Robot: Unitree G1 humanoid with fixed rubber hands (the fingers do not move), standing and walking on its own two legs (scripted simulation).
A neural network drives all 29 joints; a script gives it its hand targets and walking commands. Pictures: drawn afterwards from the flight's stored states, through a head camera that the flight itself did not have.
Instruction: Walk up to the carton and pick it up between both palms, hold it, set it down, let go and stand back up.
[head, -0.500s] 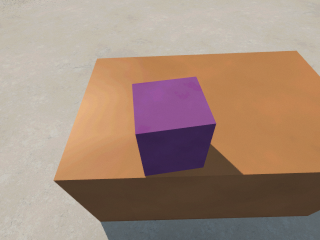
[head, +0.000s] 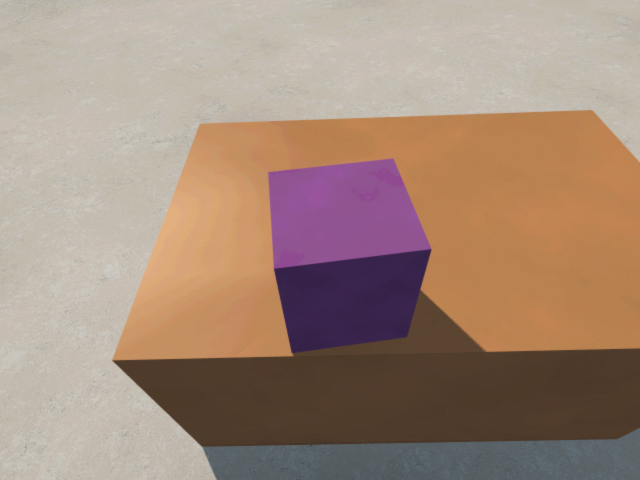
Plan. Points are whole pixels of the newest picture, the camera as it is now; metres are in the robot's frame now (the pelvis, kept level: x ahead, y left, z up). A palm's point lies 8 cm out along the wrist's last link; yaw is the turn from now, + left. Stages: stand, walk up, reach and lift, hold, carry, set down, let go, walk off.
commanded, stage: stand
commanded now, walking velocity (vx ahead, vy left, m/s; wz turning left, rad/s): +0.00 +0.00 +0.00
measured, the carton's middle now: (341, 258) +0.48 +0.00 -0.05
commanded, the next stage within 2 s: none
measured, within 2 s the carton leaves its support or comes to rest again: neither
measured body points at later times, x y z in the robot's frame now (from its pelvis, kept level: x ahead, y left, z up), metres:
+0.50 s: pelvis +0.00 +0.00 +0.00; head +0.02 +0.00 +0.45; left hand +0.06 +0.26 -0.15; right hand +0.04 -0.27 -0.14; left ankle -0.04 +0.09 -0.74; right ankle +0.04 -0.14 -0.74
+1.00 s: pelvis +0.00 +0.00 +0.00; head +0.01 -0.01 +0.45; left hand +0.06 +0.26 -0.14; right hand +0.05 -0.26 -0.15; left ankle -0.04 +0.09 -0.74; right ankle +0.04 -0.14 -0.74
